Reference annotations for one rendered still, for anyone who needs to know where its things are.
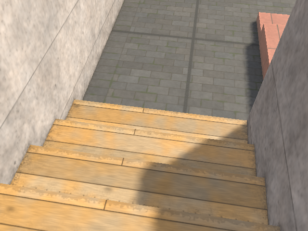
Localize stairs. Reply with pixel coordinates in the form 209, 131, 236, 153
0, 99, 280, 231

